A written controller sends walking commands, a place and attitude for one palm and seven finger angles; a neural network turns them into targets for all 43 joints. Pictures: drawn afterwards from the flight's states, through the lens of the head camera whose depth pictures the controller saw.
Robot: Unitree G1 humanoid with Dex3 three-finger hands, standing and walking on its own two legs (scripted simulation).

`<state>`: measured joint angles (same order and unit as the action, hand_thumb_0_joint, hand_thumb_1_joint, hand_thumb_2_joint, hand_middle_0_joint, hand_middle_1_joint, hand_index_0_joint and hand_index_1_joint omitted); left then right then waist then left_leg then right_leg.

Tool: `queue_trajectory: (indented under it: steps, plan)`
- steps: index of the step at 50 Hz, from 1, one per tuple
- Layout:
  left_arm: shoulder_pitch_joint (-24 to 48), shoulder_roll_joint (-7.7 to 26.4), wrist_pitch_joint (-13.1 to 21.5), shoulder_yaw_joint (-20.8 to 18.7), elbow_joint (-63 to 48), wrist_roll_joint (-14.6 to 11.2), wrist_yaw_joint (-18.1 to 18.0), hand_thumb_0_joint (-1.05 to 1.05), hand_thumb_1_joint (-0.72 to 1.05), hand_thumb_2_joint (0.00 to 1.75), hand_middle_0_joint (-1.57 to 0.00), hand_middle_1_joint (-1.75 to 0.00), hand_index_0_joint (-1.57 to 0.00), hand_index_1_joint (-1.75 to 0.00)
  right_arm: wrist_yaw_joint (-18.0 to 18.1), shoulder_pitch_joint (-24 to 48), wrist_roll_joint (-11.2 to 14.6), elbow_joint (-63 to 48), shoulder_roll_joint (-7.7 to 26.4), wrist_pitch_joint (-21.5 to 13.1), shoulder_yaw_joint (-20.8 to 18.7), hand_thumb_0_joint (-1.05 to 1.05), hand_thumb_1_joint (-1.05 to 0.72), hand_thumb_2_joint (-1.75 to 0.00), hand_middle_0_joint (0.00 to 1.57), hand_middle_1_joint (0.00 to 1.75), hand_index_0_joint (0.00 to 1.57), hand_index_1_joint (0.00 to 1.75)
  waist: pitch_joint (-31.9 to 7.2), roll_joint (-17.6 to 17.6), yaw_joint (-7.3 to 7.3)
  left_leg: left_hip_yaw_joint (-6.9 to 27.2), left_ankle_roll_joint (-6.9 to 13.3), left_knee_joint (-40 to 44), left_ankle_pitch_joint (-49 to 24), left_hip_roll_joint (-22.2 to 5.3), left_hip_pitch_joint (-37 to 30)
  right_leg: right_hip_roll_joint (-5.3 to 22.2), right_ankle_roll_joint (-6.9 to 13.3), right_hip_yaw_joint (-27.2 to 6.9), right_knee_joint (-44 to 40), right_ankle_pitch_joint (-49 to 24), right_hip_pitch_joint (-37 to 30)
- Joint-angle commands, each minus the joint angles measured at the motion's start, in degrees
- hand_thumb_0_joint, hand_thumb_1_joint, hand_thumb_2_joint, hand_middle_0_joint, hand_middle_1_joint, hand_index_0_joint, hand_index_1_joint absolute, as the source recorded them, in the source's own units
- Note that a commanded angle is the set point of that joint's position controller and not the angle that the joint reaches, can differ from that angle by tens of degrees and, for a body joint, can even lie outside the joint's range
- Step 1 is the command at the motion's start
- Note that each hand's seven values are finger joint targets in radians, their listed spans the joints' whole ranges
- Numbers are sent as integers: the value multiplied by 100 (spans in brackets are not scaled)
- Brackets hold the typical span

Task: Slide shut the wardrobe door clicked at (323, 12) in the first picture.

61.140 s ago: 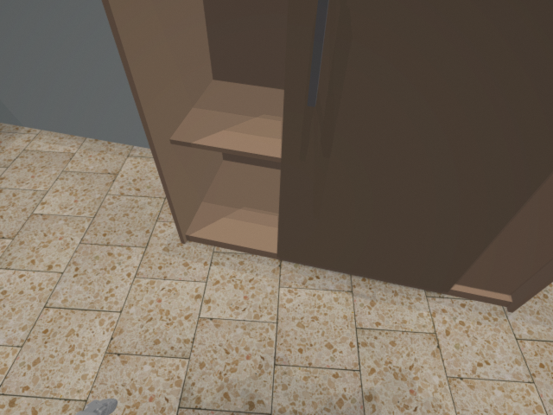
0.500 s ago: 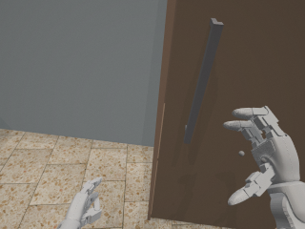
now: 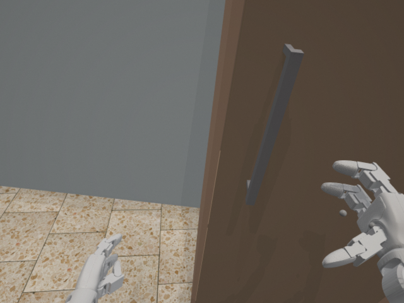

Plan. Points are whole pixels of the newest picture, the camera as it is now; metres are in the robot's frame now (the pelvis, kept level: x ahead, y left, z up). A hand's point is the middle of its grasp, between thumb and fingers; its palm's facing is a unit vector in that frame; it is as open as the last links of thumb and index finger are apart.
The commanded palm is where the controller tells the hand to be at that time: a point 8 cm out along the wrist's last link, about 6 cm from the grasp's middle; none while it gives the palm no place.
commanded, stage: draw the hand back to the body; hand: right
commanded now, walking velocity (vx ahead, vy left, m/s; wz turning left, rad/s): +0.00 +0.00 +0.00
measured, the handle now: (266, 136) +0.36 -0.12 +0.22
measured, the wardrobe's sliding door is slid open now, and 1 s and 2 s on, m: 0.00 0.00 0.00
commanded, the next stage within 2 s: step back with the hand held close in 1.20 s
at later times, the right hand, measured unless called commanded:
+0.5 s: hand (368, 223) +0.20 -0.25 +0.17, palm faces +0.39 +0.86 -0.34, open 12.0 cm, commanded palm +0.15 -0.29 +0.19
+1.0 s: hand (385, 215) +0.21 -0.30 +0.17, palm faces +0.43 +0.83 -0.35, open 7.7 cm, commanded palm +0.16 -0.33 +0.19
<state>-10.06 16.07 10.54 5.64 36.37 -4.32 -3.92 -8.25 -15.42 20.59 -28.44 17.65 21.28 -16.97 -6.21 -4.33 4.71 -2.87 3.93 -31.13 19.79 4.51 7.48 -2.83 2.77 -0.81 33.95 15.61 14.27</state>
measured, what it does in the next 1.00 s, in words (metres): stands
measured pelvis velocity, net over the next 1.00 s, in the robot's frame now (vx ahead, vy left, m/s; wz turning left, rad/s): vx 0.02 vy -0.03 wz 0.01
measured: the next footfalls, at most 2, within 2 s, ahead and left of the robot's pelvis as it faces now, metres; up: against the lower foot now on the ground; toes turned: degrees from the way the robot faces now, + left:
none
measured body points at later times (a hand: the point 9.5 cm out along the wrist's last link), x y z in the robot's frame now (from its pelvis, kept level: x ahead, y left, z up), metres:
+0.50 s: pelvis +0.00 -0.01 +0.01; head -0.03 +0.01 +0.45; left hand +0.18 +0.20 -0.08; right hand +0.17 -0.30 +0.19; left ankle -0.03 +0.07 -0.73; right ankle +0.03 -0.09 -0.73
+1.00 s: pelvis +0.02 -0.03 +0.01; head -0.01 -0.02 +0.46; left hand +0.21 +0.19 -0.07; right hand +0.19 -0.34 +0.19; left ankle -0.03 +0.07 -0.73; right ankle +0.03 -0.09 -0.73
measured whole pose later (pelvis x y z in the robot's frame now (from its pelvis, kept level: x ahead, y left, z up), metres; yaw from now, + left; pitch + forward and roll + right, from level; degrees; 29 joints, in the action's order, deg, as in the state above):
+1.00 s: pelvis +0.02 -0.03 +0.01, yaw +1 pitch -4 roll +1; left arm -10.5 14.0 3.8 2.4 36.6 -0.6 -1.8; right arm 4.5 -24.0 5.8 -22.0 21.1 -2.7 -19.2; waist -0.8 -2.9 4.4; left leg -1.0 1.8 -23.3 17.2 2.5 1.9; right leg -4.7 5.1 0.7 26.5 13.6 8.6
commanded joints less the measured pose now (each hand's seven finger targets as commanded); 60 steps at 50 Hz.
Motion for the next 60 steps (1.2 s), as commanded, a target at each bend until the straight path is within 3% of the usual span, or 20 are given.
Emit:
queue_trajectory:
  steps: [1, 3, 6, 7, 8, 9, 13, 16, 17, 20, 29, 31, 35, 38, 41, 44, 47, 50, 58, 60]
  plan:
    - [1072, 523, 271, -244, -1046, -45, -104, 0, 90, 90, -20, -30, -20, -30, -79, 1118, 32, -768, 1171, -177, -722, 0, 55, -20, 25, 115, 25, 115, 155, 449, -56, 498, -543, 816, -1292, -459, 824, 267, 18, -269, -417, -800, -494]
    - [1143, 486, 258, -230, -1098, -41, -102, 0, 90, 90, -20, -30, -20, -30, -81, 1126, 4, -1085, 1347, -209, -900, 0, 48, -24, 25, 111, 25, 111, -79, 91, 9, 482, -524, 753, -1479, -472, 701, 250, 8, -232, -394, -975, -590]
    - [1064, 475, 304, -223, -1158, -24, -82, 0, 90, 90, -20, -30, -20, -30, -99, 1048, 71, -1301, 1293, -399, -911, 0, 37, -29, 24, 104, 24, 104, -312, 32, -35, 399, -482, 660, -1608, -454, 645, 261, 0, -226, -370, -1101, -724]
    - [1045, 315, 287, -310, -1140, 225, 16, 0, 90, 90, -20, -30, -20, -30, 603, 695, -982, -1515, 1871, -1280, -900, 0, 33, -31, 24, 102, 24, 102, 178, 302, 58, 584, -355, 909, -1342, -559, 820, 278, -21, -455, -324, -907, -422]
    - [964, 332, 266, -345, -1033, 258, 65, 0, 90, 90, -20, -30, -20, -30, 855, 69, -1049, -1135, 1544, -1570, -803, 0, 30, -32, 24, 100, 24, 100, 402, 207, 27, 649, -249, 1038, -1067, -629, 911, 322, -60, -382, -324, -699, -335]
    - [906, 321, 204, -319, -1031, 267, 111, 0, 90, 90, -20, -30, -20, -30, 910, -242, -1062, -864, 1117, -1700, -438, 0, 26, -34, 24, 98, 24, 98, 600, 540, -58, 583, -226, 1057, -975, -650, 988, 369, -62, -412, -351, -596, -244]
    - [835, 347, 85, -422, -979, 287, 119, 0, 90, 90, -20, -30, -20, -30, 1126, -55, -1282, -1230, 1229, -2380, -355, 0, 12, -41, 24, 89, 24, 89, 342, -119, -137, 668, -193, 1144, -835, -710, 866, 378, -13, -328, -381, -460, -601]
    - [824, 355, 82, -461, -962, 301, 72, 0, 90, 90, -20, -30, -20, -30, 1270, -11, -1391, -1171, 1352, -2642, -423, 0, 1, -46, 23, 83, 23, 83, 219, -140, -146, 647, -174, 1179, -742, -705, 785, 399, 0, -334, -485, -462, -792]
    - [821, 350, 64, -462, -950, 310, 49, 0, 90, 90, -20, -30, -20, -30, 1299, -24, -1398, -1061, 1370, -2690, -449, 0, -3, -48, 23, 81, 23, 81, 248, 90, -138, 628, -184, 1219, -666, -701, 757, 399, 4, -353, -540, -437, -786]
    - [845, 353, 35, -482, -881, 315, -2, 0, 90, 90, -20, -30, -20, -30, 1351, 92, -1443, -883, 1387, -2834, -488, 0, -14, -53, 23, 75, 23, 75, 342, 292, -158, 604, -174, 1286, -595, -691, 735, 423, 12, -392, -644, -435, -871]
    - [806, 356, -131, -519, -835, 327, 70, 0, 90, 90, -20, -30, -20, -30, 1329, -433, -1474, -634, 1386, -2947, -657, 0, -47, -69, 22, 55, 22, 55, 172, -8, -48, 419, -125, 1049, -1395, -635, 240, 484, -33, -409, -917, -1133, -1024]
    - [793, 364, -159, -534, -868, 327, 99, 0, 90, 90, -20, -30, -20, -30, 1325, -535, -1469, -636, 1444, -2936, -742, 0, -54, -73, 21, 51, 21, 51, 154, 228, -30, 387, -127, 1019, -1557, -612, 173, 516, -46, -427, -948, -1322, -1021]
    - [752, 374, -255, -553, -883, 313, 112, 0, 90, 90, -20, -30, -20, -30, 1322, -482, -1461, -556, 1565, -2896, -926, 0, -68, -80, 21, 43, 21, 43, 247, 246, -45, 360, -124, 1059, -1564, -590, 155, 552, -86, -451, -1018, -1401, -996]
    - [769, 382, -330, -554, -850, 309, 95, 0, 90, 90, -20, -30, -20, -30, 1318, -304, -1482, -435, 1588, -2855, -985, 0, -79, -85, 20, 36, 20, 36, 463, -30, -70, 360, -116, 1140, -1391, -565, 261, 566, -116, -456, -1082, -1294, -1035]
    - [725, 405, -361, -567, -853, 313, 109, 0, 90, 90, -20, -30, -20, -30, 1320, -168, -1486, -459, 1537, -2845, -942, 0, -90, -90, 20, 30, 20, 30, 303, -144, -95, 337, -108, 1121, -1464, -555, 196, 584, -151, -493, -1082, -1455, -1146]
    - [713, 415, -341, -562, -884, 330, 135, 0, 90, 90, -20, -30, -20, -30, 1320, -108, -1507, -653, 1409, -2838, -749, 0, -90, -90, 20, 30, 20, 30, 182, -295, -118, 319, -109, 1099, -1495, -546, 189, 600, -197, -562, -1090, -1658, -1317]
    - [699, 432, -341, -584, -916, 336, 162, 0, 90, 90, -20, -30, -20, -30, 1342, -219, -1502, -635, 1438, -2796, -761, 0, -90, -90, 20, 30, 20, 30, 131, 80, -104, 304, -116, 1098, -1469, -531, 147, 619, -205, -603, -1141, -1616, -1299]
    - [709, 433, -400, -591, -923, 332, 160, 0, 90, 90, -20, -30, -20, -30, 1343, -214, -1496, -551, 1482, -2779, -823, 0, -90, -90, 20, 30, 20, 30, 269, 221, -111, 305, -110, 1144, -1390, -527, 153, 607, -188, -579, -1174, -1431, -1178]
    - [759, 404, -458, -546, -910, 340, 156, 0, 90, 90, -20, -30, -20, -30, 1342, -95, -1511, -611, 1555, -2777, -899, 0, -90, -90, 20, 30, 20, 30, 399, -241, -97, 303, -76, 1207, -1228, -509, 115, 574, -226, -601, -1274, -1127, -1099]
    - [748, 404, -458, -559, -929, 348, 159, 0, 90, 90, -20, -30, -20, -30, 1335, -209, -1503, -588, 1480, -2772, -840, 0, -90, -90, 20, 30, 20, 30, 301, -99, -100, 301, -78, 1193, -1264, -510, 85, 592, -218, -596, -1260, -1196, -1122]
